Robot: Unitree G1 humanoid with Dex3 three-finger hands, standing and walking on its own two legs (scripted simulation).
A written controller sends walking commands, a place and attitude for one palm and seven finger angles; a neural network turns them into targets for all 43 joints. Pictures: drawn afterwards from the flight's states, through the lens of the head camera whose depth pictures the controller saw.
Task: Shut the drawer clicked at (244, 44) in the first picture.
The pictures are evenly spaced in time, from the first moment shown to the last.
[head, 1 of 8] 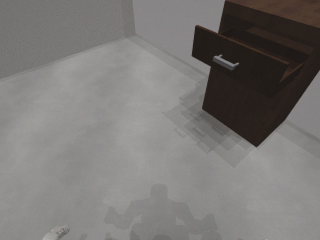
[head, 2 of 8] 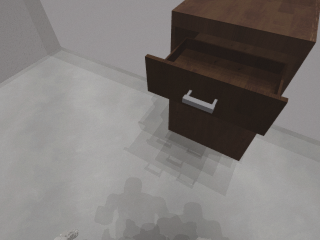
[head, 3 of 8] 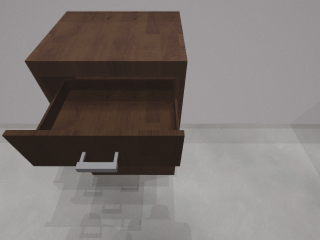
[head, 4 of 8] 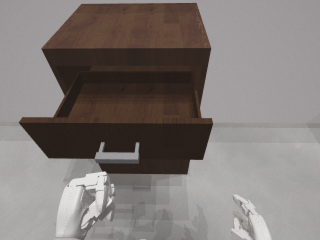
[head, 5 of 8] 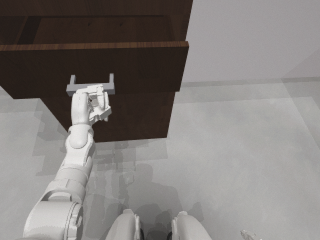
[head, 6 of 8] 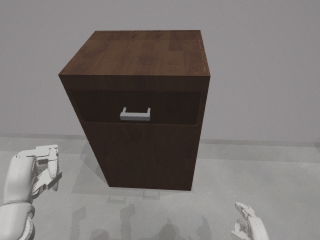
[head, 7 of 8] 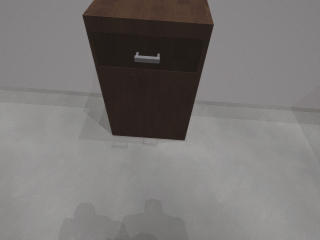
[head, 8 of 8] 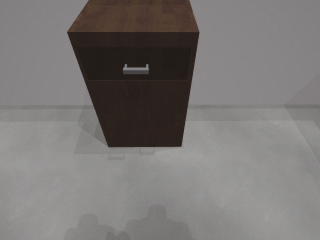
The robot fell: no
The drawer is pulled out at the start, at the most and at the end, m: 0.27 0.27 0.00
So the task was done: yes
